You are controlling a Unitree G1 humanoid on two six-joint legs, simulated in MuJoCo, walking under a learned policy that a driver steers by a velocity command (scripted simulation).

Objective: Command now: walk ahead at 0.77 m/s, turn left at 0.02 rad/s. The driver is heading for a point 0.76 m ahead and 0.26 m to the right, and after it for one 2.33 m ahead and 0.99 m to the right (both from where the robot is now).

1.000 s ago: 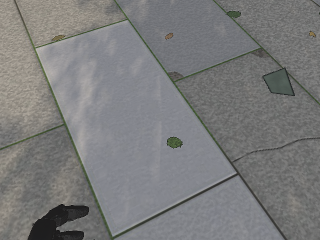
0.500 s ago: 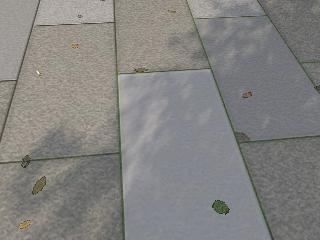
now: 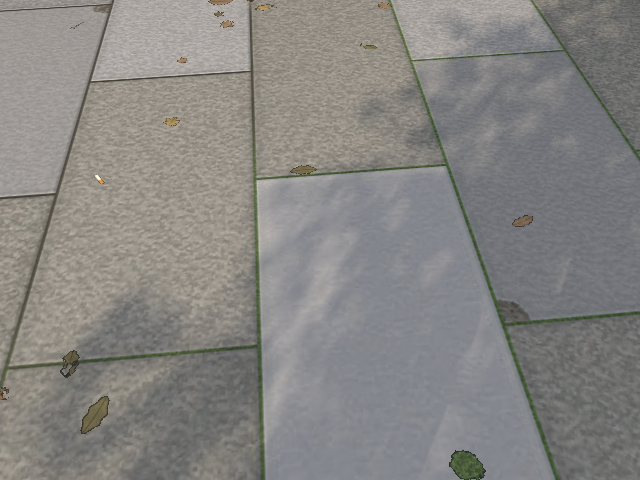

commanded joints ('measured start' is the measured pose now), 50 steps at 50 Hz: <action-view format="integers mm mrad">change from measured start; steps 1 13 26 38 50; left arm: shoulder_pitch -8 -98 -440 -62 -68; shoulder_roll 119 98 45 308 233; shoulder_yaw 26 12 -7 95 74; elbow -42 -103 -189 -112 -102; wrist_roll -9 -37 -11 -5 -32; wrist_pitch -28 -26 55 67 -18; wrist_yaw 3 6 -72 1 1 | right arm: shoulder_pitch -191 254 264 51 -238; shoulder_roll -31 -227 -32 -68 -37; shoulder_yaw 2 -58 -11 12 53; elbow -134 -37 125 -93 -192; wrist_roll -6 -34 13 -5 11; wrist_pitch -13 -32 -95 -95 -27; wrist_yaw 20 -49 -52 -58 -26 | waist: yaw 1 -201 -71 50 13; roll -124 198 8 -31 -43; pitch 140 -171 197 -114 94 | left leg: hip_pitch -277 741 446 -395 75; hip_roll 44 415 177 -8 42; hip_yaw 6 -790 217 -118 -2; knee -44 -749 -862 734 -283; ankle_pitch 95 -772 394 -141 365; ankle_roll -26 60 -46 -65 -109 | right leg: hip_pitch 57 -728 -760 356 -206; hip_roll -233 -11 -112 -282 -9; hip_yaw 253 97 -112 781 332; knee -245 1093 709 -44 -87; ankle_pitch -125 -89 386 -200 469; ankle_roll -153 -87 -76 -465 -215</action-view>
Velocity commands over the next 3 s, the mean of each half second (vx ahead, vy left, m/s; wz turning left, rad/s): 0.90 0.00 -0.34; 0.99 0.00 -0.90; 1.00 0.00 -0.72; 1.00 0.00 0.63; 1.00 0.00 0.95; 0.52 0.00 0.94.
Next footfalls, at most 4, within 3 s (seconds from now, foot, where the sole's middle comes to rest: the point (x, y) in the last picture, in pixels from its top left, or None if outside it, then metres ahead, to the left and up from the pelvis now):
0.20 left None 0.29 0.16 -0.78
0.70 right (379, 414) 0.67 -0.03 -0.78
1.12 left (404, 258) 1.13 -0.10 -0.78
1.56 right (576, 259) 1.15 -0.56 -0.78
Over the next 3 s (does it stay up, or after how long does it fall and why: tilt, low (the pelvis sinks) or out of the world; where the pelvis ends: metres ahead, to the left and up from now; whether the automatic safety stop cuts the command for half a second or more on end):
stays up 2.09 -1.01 -0.03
